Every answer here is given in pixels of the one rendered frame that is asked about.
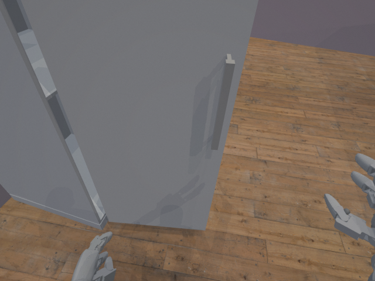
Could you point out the fridge door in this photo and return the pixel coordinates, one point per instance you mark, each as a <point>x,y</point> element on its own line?
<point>140,81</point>

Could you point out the robot right hand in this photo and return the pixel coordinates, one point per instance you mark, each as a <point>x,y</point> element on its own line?
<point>352,225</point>

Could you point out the handle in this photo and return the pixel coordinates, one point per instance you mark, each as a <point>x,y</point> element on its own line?
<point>223,99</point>

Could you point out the robot left hand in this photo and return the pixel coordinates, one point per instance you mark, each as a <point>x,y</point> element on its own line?
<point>87,267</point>

